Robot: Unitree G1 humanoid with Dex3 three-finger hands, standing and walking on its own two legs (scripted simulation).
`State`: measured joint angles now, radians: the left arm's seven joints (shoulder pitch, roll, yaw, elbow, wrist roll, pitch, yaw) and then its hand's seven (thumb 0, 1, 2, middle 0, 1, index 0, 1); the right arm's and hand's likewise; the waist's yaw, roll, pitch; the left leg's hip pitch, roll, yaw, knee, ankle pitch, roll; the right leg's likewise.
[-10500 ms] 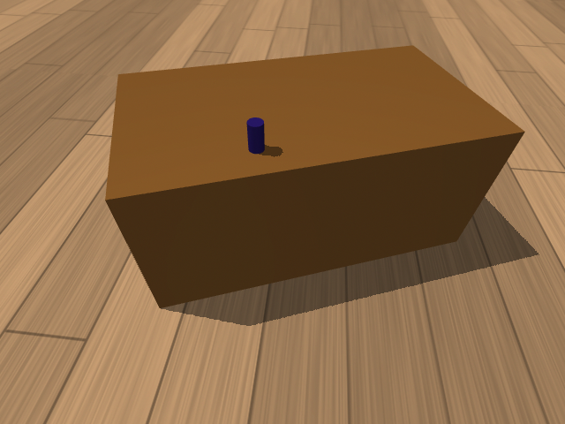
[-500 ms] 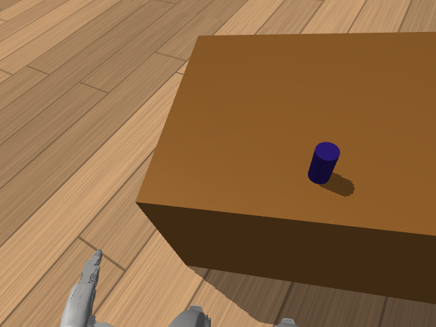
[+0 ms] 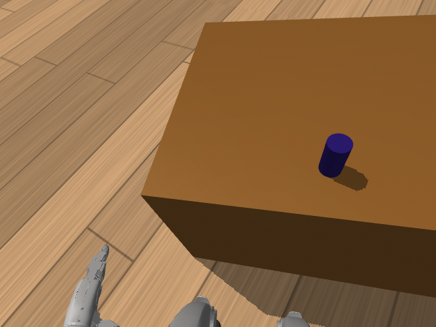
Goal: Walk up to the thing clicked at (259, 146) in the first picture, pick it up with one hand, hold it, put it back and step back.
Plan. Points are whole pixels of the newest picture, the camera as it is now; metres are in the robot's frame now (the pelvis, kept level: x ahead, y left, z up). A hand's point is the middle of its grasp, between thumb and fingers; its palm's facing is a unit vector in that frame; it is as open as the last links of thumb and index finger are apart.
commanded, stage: go down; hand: right
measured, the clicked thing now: (334, 156) +0.50 -0.17 -0.05
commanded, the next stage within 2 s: approach in 0.62 s
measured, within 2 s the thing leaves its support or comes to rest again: neither
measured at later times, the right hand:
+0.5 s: hand out of the picture +0.42 -0.37 +0.08, palm faces +0.17 +0.99 +0.00, open 17.5 cm
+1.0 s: hand out of the picture +0.42 -0.34 +0.05, palm faces +0.11 +0.99 +0.04, open 17.5 cm
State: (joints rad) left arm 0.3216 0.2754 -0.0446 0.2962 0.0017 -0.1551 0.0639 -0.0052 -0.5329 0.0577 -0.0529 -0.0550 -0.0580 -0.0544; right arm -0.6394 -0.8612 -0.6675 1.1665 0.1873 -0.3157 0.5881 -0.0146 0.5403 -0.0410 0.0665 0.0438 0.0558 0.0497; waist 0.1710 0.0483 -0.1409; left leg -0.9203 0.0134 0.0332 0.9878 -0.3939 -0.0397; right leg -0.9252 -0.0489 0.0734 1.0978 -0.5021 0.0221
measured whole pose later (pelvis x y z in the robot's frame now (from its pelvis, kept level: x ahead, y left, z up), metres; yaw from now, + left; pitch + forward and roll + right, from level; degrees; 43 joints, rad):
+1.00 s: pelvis +0.00 +0.00 -0.01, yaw +0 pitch +20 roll +4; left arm 0.31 0.29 -0.03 0.25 0.01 -0.15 0.05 -0.01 -0.53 0.04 -0.06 -0.05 -0.06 -0.05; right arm -0.62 -0.77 -0.59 1.19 0.21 -0.35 0.56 -0.01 0.55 -0.05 0.05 0.04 0.05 0.05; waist 0.17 0.04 -0.15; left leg -0.96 0.02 0.03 1.02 -0.41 -0.04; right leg -0.96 -0.04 0.08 1.13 -0.52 0.02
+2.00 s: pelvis -0.02 +0.01 -0.05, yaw +1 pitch +25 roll +4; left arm 0.43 0.25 0.06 -0.13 0.09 -0.05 -0.02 -0.01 -0.56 0.06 -0.06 -0.05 -0.05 -0.06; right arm -0.71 -0.44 -0.46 1.04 0.01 -0.48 0.11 -0.02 0.49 -0.03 0.08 0.03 0.06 0.04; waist 0.26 0.02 -0.16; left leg -1.21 0.00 0.02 1.25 -0.47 -0.03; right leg -1.20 -0.06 0.08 1.34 -0.58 0.04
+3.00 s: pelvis -0.02 +0.01 -0.05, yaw +2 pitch +25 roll +4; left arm 0.44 0.25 0.06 -0.13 0.09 -0.04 -0.04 0.00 -0.51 0.03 -0.05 -0.06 -0.07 -0.05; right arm -0.77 -0.48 -0.48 1.09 -0.01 -0.46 0.08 0.00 0.07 -0.78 0.99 0.92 0.98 0.92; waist 0.29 0.02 -0.15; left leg -1.22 0.00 0.02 1.23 -0.46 -0.03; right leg -1.20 -0.06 0.08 1.33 -0.57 0.04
